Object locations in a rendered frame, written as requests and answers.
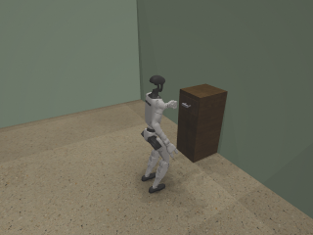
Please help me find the left robot foot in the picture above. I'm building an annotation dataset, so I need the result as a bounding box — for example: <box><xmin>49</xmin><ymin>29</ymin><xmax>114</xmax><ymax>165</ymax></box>
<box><xmin>141</xmin><ymin>172</ymin><xmax>156</xmax><ymax>182</ymax></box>

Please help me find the right robot hand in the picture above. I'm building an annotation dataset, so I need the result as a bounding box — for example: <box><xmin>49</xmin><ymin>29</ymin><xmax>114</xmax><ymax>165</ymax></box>
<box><xmin>166</xmin><ymin>143</ymin><xmax>178</xmax><ymax>158</ymax></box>

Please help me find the handle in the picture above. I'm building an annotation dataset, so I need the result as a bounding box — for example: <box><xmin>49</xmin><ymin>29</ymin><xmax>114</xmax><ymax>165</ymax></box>
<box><xmin>181</xmin><ymin>103</ymin><xmax>191</xmax><ymax>108</ymax></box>

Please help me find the right robot forearm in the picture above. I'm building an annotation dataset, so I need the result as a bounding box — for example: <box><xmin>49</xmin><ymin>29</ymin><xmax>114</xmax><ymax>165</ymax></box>
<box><xmin>154</xmin><ymin>123</ymin><xmax>171</xmax><ymax>147</ymax></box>

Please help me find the cabinet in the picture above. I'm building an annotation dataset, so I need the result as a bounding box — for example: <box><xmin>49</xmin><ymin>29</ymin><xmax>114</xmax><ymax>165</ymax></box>
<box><xmin>176</xmin><ymin>83</ymin><xmax>228</xmax><ymax>163</ymax></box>

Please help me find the robot torso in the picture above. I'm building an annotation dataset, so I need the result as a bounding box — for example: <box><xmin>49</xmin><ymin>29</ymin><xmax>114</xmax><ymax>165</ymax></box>
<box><xmin>143</xmin><ymin>95</ymin><xmax>163</xmax><ymax>144</ymax></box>

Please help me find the right robot upper arm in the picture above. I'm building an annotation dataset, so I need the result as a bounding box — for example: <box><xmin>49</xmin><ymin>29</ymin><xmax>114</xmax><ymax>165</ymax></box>
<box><xmin>151</xmin><ymin>99</ymin><xmax>166</xmax><ymax>129</ymax></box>

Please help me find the drawer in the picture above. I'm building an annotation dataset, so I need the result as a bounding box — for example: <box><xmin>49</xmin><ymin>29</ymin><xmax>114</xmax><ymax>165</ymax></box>
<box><xmin>180</xmin><ymin>94</ymin><xmax>199</xmax><ymax>116</ymax></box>

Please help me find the left robot hand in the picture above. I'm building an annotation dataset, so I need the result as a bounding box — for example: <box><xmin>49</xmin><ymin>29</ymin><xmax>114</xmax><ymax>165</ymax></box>
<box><xmin>168</xmin><ymin>100</ymin><xmax>178</xmax><ymax>110</ymax></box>

